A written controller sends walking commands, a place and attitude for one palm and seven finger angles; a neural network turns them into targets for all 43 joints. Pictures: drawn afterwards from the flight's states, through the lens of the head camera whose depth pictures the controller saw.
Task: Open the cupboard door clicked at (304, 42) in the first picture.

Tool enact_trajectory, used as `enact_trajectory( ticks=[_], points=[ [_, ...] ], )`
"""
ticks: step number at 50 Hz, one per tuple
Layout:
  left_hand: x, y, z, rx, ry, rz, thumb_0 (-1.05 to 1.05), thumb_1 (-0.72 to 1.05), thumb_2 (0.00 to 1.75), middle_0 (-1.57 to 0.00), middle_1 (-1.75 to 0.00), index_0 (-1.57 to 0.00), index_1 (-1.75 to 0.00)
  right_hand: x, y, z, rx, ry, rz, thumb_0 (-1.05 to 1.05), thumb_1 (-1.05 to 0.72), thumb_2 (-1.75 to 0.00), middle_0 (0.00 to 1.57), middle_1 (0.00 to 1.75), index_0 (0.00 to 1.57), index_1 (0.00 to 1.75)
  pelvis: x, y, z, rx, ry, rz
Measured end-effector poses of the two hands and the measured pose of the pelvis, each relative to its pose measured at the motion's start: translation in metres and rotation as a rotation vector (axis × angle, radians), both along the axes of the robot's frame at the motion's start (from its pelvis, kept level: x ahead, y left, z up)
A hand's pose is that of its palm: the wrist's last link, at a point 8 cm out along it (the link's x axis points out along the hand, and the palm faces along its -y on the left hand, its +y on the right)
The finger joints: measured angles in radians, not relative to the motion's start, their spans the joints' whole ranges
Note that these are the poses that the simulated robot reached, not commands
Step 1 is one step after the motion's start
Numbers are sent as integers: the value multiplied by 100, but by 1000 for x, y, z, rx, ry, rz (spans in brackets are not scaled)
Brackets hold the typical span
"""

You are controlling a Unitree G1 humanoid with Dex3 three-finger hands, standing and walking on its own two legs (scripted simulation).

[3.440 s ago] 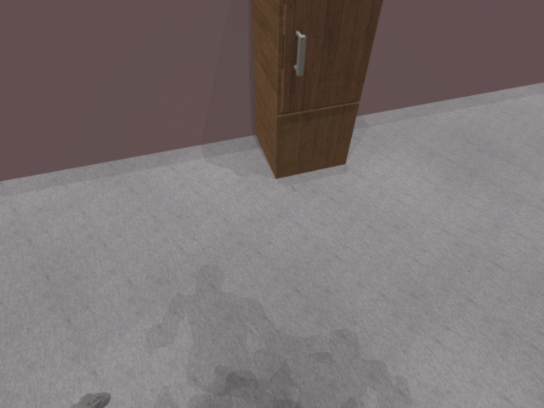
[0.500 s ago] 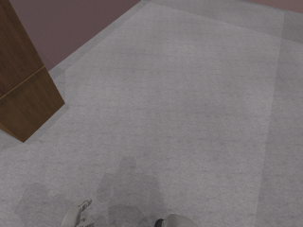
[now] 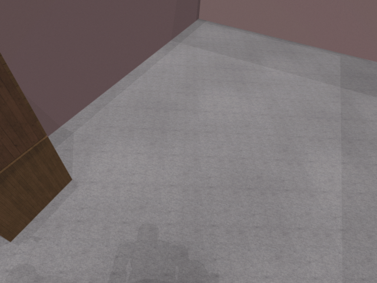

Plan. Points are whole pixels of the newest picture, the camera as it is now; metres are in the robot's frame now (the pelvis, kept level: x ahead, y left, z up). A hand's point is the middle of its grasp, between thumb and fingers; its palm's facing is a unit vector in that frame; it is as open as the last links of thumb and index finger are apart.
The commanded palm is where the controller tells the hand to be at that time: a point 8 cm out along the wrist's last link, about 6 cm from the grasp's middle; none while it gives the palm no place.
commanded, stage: walk to a spot facing it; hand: left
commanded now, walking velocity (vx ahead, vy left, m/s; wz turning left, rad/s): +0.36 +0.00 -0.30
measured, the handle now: out of the picture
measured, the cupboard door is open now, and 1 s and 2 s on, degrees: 0 0 0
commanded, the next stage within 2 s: turn to face it in 0.46 s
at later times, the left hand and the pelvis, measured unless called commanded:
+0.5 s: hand (153, 227) +0.30 +0.11 -0.17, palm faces -0.06 -0.98 -0.21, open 7.2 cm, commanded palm none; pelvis +0.23 -0.06 -0.01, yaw -5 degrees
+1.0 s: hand (141, 184) +0.43 +0.18 -0.17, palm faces +0.17 -0.96 -0.22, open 7.4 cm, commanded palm none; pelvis +0.37 -0.03 +0.00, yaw +7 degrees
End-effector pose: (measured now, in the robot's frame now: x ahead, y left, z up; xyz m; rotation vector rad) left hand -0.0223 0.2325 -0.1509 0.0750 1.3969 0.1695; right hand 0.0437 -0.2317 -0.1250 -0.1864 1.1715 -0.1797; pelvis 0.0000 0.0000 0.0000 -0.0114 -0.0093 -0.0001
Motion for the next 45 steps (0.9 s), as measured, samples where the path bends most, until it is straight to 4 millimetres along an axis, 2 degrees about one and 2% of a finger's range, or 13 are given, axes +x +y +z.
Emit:
enact_trajectory(
  ticks=[6,10,14,16,19,21,26,30,34,36,38,45],
  points=[
    [89,-9,5,-5,-36,-61,1,93,89,-19,-30,-20,-30,-29,1,-4,26,209,-102,0,-93,-89,20,30,20,30,52,-5,4,4,12,-42],
    [161,-19,4,15,-58,-137,2,94,89,-19,-30,-20,-30,-43,2,-10,71,334,-186,1,-92,-89,20,30,20,30,91,-19,-2,9,13,-74],
    [240,-41,-4,42,-130,-208,1,93,89,-19,-30,-20,-30,-43,-3,-26,122,448,-252,1,-91,-90,20,30,20,30,136,-41,-19,12,9,-97],
    [271,-51,-9,59,-185,-208,1,93,89,-19,-30,-20,-30,-30,-10,-35,143,486,-262,1,-91,-89,20,30,20,30,155,-53,-28,15,3,-101],
    [295,-63,-4,55,-209,-190,1,92,89,-19,-30,-20,-30,17,-25,-37,135,443,-249,1,-91,-89,20,30,20,30,179,-61,-23,6,-8,-95],
    [304,-70,1,52,-197,-181,1,92,89,-20,-30,-20,-30,61,-37,-35,117,365,-226,1,-91,-89,20,30,20,30,196,-63,-16,-1,-5,-93],
    [321,-69,8,52,-154,-162,0,95,89,-20,-30,-20,-30,179,-55,-22,78,147,-165,1,-91,-90,20,30,19,30,238,-63,-4,-11,5,-76],
    [331,-67,1,17,-117,-121,0,94,89,-20,-30,-20,-30,255,-64,-11,29,59,-102,2,-94,-90,20,30,19,30,273,-55,-4,-26,1,-50],
    [340,-58,-17,-19,-71,-56,1,93,89,-20,-30,-20,-30,322,-56,-9,-10,16,-22,1,-94,-90,20,30,19,30,310,-41,-13,-43,-14,-12],
    [346,-50,-29,-30,-43,-25,1,92,89,-20,-30,-20,-30,348,-49,-12,-28,-3,10,1,-93,-90,20,30,19,30,327,-32,-22,-37,-14,4],
    [355,-42,-32,-24,-22,-10,1,92,89,-20,-30,-20,-30,365,-42,-12,-35,-7,31,1,-92,-90,20,30,19,30,336,-28,-23,-28,-10,14],
    [409,-17,-7,38,-108,31,1,92,89,-20,-30,-20,-30,390,-22,-9,-6,52,73,1,-92,-89,20,30,20,30,357,-24,-9,-17,17,74]
  ],
)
